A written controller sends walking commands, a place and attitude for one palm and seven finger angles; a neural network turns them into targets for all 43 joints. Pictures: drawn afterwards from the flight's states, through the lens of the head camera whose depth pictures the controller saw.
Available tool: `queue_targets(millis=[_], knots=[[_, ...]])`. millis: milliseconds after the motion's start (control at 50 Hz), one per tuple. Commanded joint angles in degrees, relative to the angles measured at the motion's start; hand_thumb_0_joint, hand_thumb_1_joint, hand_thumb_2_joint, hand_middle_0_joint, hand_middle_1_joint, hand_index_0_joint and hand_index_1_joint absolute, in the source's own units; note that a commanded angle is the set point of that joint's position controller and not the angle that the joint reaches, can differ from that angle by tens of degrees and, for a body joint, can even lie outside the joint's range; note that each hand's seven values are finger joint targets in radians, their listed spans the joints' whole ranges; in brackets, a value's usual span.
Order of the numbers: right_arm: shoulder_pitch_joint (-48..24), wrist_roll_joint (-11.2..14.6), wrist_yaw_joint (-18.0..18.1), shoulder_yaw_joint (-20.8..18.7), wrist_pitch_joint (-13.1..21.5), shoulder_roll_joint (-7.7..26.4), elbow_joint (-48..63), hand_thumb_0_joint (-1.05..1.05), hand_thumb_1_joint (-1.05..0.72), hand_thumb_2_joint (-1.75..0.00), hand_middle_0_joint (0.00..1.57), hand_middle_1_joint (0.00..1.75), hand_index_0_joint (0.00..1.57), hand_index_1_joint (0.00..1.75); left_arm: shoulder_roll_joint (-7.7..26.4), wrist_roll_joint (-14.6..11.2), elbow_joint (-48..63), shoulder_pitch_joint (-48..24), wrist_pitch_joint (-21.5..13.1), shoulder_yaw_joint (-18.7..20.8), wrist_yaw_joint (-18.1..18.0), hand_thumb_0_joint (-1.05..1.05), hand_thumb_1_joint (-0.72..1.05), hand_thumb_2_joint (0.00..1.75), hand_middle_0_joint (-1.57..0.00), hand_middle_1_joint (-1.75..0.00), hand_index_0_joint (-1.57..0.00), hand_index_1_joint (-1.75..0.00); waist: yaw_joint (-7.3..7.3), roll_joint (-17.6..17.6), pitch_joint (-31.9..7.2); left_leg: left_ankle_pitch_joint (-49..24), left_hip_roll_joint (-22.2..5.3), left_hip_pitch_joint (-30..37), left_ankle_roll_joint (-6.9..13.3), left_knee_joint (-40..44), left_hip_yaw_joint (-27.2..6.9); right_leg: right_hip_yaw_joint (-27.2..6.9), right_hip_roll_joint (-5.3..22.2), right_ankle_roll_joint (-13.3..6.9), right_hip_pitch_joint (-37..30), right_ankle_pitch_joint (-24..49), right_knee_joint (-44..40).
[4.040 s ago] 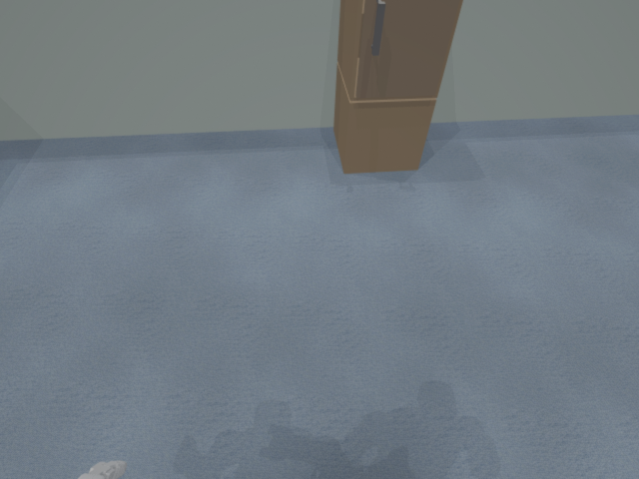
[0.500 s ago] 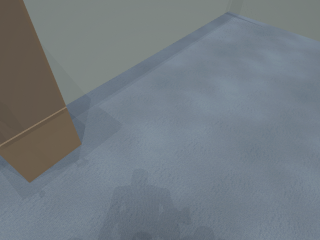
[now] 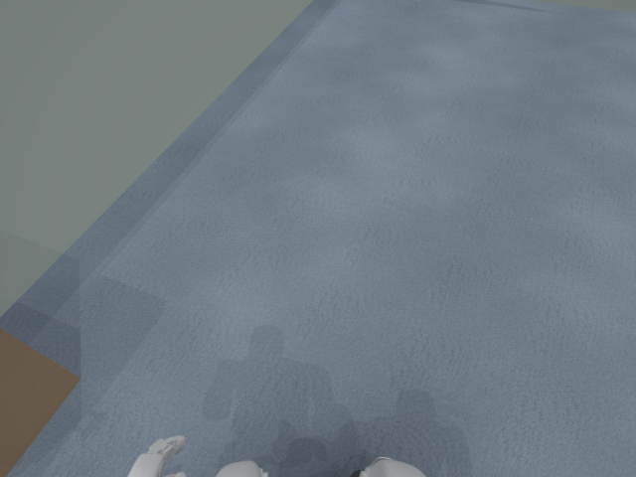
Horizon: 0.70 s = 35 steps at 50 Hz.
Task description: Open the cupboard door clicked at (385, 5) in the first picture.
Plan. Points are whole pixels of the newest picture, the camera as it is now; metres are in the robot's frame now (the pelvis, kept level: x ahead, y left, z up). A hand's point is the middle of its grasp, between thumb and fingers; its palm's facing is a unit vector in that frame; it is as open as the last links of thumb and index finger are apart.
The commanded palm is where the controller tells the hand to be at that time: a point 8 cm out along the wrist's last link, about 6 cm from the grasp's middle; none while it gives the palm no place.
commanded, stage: turn to face it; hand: left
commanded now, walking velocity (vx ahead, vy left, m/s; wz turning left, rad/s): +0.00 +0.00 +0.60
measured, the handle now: out of the picture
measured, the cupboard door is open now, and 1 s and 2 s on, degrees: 0 0 0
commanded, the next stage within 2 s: take the last steps up to it in 1.82 s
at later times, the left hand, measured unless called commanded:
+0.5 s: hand out of the picture +0.07 +0.26 -0.16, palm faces +0.30 -0.93 -0.22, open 7.4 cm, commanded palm none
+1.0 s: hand out of the picture +0.05 +0.17 -0.12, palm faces +0.54 -0.79 -0.29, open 7.4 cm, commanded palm none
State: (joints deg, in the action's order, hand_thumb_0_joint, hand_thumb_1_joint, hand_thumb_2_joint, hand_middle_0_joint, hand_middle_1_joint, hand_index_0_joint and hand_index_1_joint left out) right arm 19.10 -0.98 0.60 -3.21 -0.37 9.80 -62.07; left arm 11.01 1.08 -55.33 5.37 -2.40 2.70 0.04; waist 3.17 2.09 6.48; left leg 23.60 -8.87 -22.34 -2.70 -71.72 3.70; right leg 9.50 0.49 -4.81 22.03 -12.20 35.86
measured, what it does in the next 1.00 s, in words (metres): steps on the spot, turning left: left foot, then right foot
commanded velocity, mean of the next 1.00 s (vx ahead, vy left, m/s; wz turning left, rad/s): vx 0.00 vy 0.00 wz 0.60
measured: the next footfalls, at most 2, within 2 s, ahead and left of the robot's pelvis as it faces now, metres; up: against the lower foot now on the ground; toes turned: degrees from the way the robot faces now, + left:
left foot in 0.32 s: +0.11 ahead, +0.14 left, +0.00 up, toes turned +20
right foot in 0.80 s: +0.17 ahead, -0.11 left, +0.00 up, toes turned +24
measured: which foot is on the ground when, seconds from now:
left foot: up 0.00-0.30, down 0.32-0.80, up 0.82-1.00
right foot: down 0.00-0.32, up 0.34-0.78, down 0.80-1.00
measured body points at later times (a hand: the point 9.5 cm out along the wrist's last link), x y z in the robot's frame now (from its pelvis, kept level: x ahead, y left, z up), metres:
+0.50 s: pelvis +0.06 +0.04 +0.02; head +0.10 +0.08 +0.46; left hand +0.06 +0.31 -0.14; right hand +0.19 -0.19 -0.12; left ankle +0.07 +0.12 -0.72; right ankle +0.08 -0.11 -0.64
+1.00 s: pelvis +0.08 -0.05 +0.02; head +0.12 -0.06 +0.47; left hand +0.02 +0.21 -0.10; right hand +0.29 -0.23 -0.13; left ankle -0.01 +0.08 -0.63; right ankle +0.13 -0.12 -0.72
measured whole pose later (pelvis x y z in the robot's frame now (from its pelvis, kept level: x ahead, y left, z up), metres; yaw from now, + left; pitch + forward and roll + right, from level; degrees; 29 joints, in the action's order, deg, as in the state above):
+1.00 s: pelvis +0.08 -0.05 +0.02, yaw +35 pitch -1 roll +2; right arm 10.6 -1.4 -2.1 -6.2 -5.0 16.3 -53.0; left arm 10.2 1.4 -49.7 11.4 1.0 1.2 -1.1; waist 1.6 2.2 4.0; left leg 20.5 -0.6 -29.9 -4.4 -66.6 -0.5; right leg 9.3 5.3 -1.4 12.3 -15.9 29.4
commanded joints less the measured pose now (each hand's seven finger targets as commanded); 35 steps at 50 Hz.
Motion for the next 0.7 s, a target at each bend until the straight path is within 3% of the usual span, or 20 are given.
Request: queue_targets(millis=[0, 60, 120, 180, 220, 260, 280, 300, 320, 340, 360, 400, 440, 520, 600, 680], knots=[[8.77, -0.23, 0.45, 0.72, -0.59, 1.04, 0.68, 0.0, -0.9, -0.9, 0.2, 0.3, 0.2, 0.3, 5.26, -0.05, 1.33, 2.54, -0.62, 0.45, -1.31, 0.0, 0.9, 0.9, -0.2, -0.3, -0.2, -0.3, 0.39, -6.85, -8.22, -4.32, -0.3, 0.36, -0.06, 6.83, -2.09, -7.53, 16.43, -2.51, -1.57, 14.83, -20.86], [6.79, -0.09, -0.02, 0.69, -1.08, 0.96, 1.97, 0.0, -0.9, -0.9, 0.2, 0.3, 0.2, 0.3, 5.35, -0.14, 1.14, 2.46, 0.11, 0.45, -1.42, 0.0, 0.9, 0.9, -0.2, -0.3, -0.2, -0.3, -0.07, -8.27, -7.29, -5.18, 1.0, -1.08, -0.5, 11.85, -0.29, -5.18, 16.78, -2.76, -3.58, 10.98, -21.99], [0.25, -0.09, -0.51, 0.37, -1.11, 1.57, 4.92, 0.0, -0.9, -0.9, 0.2, 0.3, 0.2, 0.3, 5.69, 0.02, 1.41, 4.46, 0.82, 1.21, -1.72, 0.0, 0.9, 0.9, -0.2, -0.3, -0.2, -0.3, -2.69, -8.04, -5.74, -2.39, 1.37, -3.55, -0.77, 17.96, 1.18, -4.96, 18.9, -3.56, -7.8, 11.64, -20.68], [-3.51, 0.02, -1.02, 0.14, -1.06, 1.75, 7.14, 0.0, -0.9, -0.9, 0.2, 0.3, 0.2, 0.3, 7.47, 0.33, 1.65, 5.38, 1.43, 2.11, -2.08, 0.0, 0.9, 0.9, -0.2, -0.3, -0.2, -0.3, -3.79, -8.27, -5.11, -0.7, 1.65, -2.15, -0.23, 24.03, 2.16, -4.32, 21.2, -3.53, -9.16, 11.42, -17.88], [-3.52, -0.06, -1.22, -0.15, -1.12, 2.47, 8.13, 0.0, -0.9, -0.9, 0.2, 0.3, 0.2, 0.3, 8.41, 0.36, 2.13, 5.18, 1.85, 2.53, -2.12, 0.0, 0.9, 0.9, -0.2, -0.3, -0.2, -0.3, -3.29, -8.83, -5.4, -1.84, 2.04, 0.07, 0.16, 28.47, 3.02, -3.27, 21.55, -2.48, -9.34, 9.68, -15.34], [-1.43, -0.3, -1.37, -0.59, -0.94, 3.98, 8.51, 0.0, -0.9, -0.9, 0.2, 0.3, 0.2, 0.3, 8.11, -0.02, 2.8, 5.51, 2.44, 2.81, -1.9, 0.0, 0.9, 0.9, -0.2, -0.3, -0.2, -0.3, -2.14, -4.65, -6.77, -8.58, 3.01, 6.25, 0.86, 38.58, 3.33, -0.07, 19.36, 0.71, -8.05, 6.96, -7.87], [0.7, -0.45, -1.37, -1.33, -0.56, 7.05, 8.46, 0.0, -0.9, -0.9, 0.2, 0.3, 0.2, 0.3, 6.85, -0.42, 3.45, 6.42, 2.86, 2.82, -1.65, 0.0, 0.9, 0.9, -0.2, -0.3, -0.2, -0.3, -1.23, 3.75, -8.27, -17.24, -0.92, 11.04, 3.19, 45.73, -3.7, 2.2, 15.52, 3.85, -3.76, 1.19, 0.21], [2.99, -0.89, -1.02, -2.49, -0.21, 12.81, 9.3, 0.0, -0.9, -0.9, 0.2, 0.3, 0.2, 0.3, 3.78, -0.83, 5.78, 6.2, 3.14, 2.49, -1.28, 0.0, 0.9, 0.9, -0.2, -0.3, -0.2, -0.3, -0.21, 18.47, -8.09, -33.98, -13.41, 14.9, 10.23, 51.8, -21.86, 4.33, 7.64, 8.6, 6.96, -17.68, 11.84], [4.82, -0.98, -0.29, -2.84, -0.29, 14.09, 8.56, 0.0, -0.9, -0.9, 0.2, 0.3, 0.2, 0.3, 4.24, -0.1, 7.93, 1.94, 3.34, 1.98, -1.42, 0.0, 0.9, 0.9, -0.2, -0.3, -0.2, -0.3, 1.89, 16.09, -9.03, -37.86, -17.43, 15.99, 15.78, 54.0, -28.28, -2.21, 4.67, 8.9, 11.4, -26.78, 24.41], [4.33, -0.79, 0.22, -2.99, -0.01, 13.99, 8.34, 0.0, -0.9, -0.9, 0.2, 0.3, 0.2, 0.3, 4.32, 0.12, 8.09, -0.06, 3.46, 2.24, -1.46, 0.0, 0.9, 0.9, -0.2, -0.3, -0.2, -0.3, 1.33, 12.12, -9.97, -35.49, -15.69, 16.22, 15.5, 53.09, -26.8, -6.42, 5.29, 8.64, 14.01, -23.34, 30.29], [1.49, -0.61, 0.46, -2.67, 0.23, 13.01, 9.24, 0.0, -0.9, -0.9, 0.2, 0.3, 0.2, 0.3, 4.59, 0.04, 7.5, 0.34, 3.16, 2.53, -1.19, 0.0, 0.9, 0.9, -0.2, -0.3, -0.2, -0.3, 0.3, 8.95, -10.76, -34.93, -13.27, 17.15, 14.43, 51.98, -23.54, -8.18, 5.59, 8.86, 15.3, -18.66, 32.54], [-3.09, -0.42, 0.61, -2.01, 0.82, 11.59, 10.75, 0.0, -0.9, -0.9, 0.2, 0.3, 0.2, 0.3, 5.16, -0.01, 5.91, 2.99, 3.18, 2.75, -0.85, 0.0, 0.9, 0.9, -0.2, -0.3, -0.2, -0.3, -1.66, 4.73, -11.59, -37.81, -8.3, 17.44, 11.86, 50.86, -15.84, -8.68, 5.85, 9.57, 13.23, -12.03, 31.9], [-3.98, -0.13, 0.59, -2.04, 1.01, 11.58, 11.21, 0.0, -0.9, -0.9, 0.2, 0.3, 0.2, 0.3, 5.6, -0.19, 5.25, 3.93, 3.46, 2.73, -0.77, 0.0, 0.9, 0.9, -0.2, -0.3, -0.2, -0.3, -1.87, 3.54, -11.86, -39.8, -6.25, 17.16, 11.41, 51.04, -13.45, -8.5, 5.52, 10.1, 11.05, -10.12, 29.47], [-3.75, -0.14, 0.26, -2.75, 0.51, 13.17, 11.1, 0.0, -0.9, -0.9, 0.2, 0.3, 0.2, 0.3, 5.81, -0.41, 6.11, 3.55, 4.0, 2.69, -1.03, 0.0, 0.9, 0.9, -0.2, -0.3, -0.2, -0.3, -1.19, 4.24, -11.45, -36.75, -5.8, 18.45, 12.37, 51.41, -15.39, -8.55, 4.68, 11.03, 9.74, -11.01, 23.4], [-4.61, -0.32, -0.13, -3.39, -0.26, 14.27, 11.6, 0.0, -0.9, -0.9, 0.2, 0.3, 0.2, 0.3, 6.48, -0.49, 7.49, 1.81, 4.19, 2.67, -1.15, 0.0, 0.9, 0.9, -0.2, -0.3, -0.2, -0.3, -0.53, 6.66, -9.63, -30.1, -5.0, 15.67, 12.58, 52.09, -18.91, -8.87, 3.79, 10.91, 7.51, -12.42, 18.49], [-7.28, -0.54, -0.47, -3.96, -0.96, 15.16, 12.7, 0.0, -0.9, -0.9, 0.2, 0.3, 0.2, 0.3, 6.43, -0.71, 8.34, 3.03, 3.99, 2.38, -1.3, 0.0, 0.9, 0.9, -0.2, -0.3, -0.2, -0.3, -1.28, 8.0, -9.43, -26.79, -3.73, 11.31, 12.26, 51.18, -22.14, -8.61, 1.98, 9.89, 0.95, -12.97, 9.22]])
